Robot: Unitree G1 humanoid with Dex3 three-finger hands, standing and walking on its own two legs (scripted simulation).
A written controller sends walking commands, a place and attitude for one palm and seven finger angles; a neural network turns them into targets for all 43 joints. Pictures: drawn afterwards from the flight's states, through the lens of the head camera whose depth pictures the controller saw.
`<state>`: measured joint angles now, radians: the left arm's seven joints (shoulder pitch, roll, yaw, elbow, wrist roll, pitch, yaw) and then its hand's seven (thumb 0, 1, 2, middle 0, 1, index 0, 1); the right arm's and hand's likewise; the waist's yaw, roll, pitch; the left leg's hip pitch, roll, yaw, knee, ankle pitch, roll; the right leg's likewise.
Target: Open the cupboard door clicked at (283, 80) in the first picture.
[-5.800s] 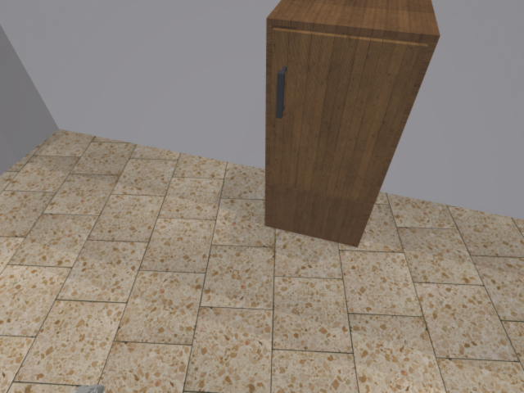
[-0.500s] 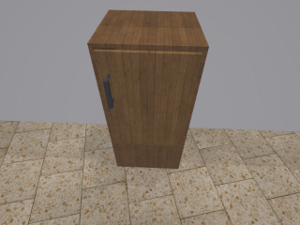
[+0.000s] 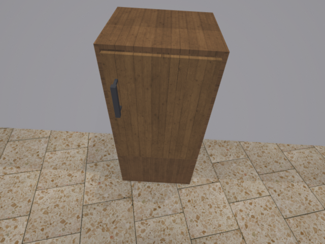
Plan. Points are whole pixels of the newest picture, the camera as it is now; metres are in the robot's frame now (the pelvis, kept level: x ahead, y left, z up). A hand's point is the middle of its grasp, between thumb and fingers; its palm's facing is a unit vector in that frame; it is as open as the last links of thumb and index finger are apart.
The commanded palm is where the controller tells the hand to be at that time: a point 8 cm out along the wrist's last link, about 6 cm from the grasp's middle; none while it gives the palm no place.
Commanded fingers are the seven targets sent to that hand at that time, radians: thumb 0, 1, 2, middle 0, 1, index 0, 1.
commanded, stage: shuffle to correct the standing spot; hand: left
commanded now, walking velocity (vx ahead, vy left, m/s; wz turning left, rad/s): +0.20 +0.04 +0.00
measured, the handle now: (117, 98) +0.61 +0.21 -0.01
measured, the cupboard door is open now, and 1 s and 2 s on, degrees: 0 0 0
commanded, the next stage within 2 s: come to a stop and stand still in 0.18 s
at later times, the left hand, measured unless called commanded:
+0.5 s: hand out of the picture +0.08 +0.21 -0.17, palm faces +0.06 -0.99 -0.15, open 7.4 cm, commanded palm none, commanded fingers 0.00 0.90 0.90 -0.20 -0.30 -0.20 -0.30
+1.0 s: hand out of the picture +0.13 +0.21 -0.16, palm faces +0.06 -0.97 -0.21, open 7.2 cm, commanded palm none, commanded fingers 0.00 0.90 0.90 -0.20 -0.30 -0.20 -0.30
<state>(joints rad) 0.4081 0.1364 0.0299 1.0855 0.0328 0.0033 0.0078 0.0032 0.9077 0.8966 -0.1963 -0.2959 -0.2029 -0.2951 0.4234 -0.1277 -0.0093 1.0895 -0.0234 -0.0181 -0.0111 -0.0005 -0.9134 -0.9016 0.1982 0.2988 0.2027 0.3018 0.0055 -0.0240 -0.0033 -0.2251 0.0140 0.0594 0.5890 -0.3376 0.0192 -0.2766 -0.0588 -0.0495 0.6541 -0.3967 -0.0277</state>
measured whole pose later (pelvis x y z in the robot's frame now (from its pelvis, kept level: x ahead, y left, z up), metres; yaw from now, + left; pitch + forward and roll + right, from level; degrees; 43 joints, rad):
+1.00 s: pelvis +0.08 +0.03 +0.01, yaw +2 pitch -1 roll +0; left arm 0.23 0.17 0.01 1.01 0.02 0.00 0.04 0.00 0.94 0.90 -0.20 -0.30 -0.20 -0.30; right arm 0.31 -0.12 -0.01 1.09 -0.02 0.02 -0.01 0.00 -0.92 -0.90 0.20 0.30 0.20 0.30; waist 0.00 0.00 0.02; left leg -0.25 0.02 0.11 0.49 -0.22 0.03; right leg -0.25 -0.02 -0.08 0.49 -0.23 -0.01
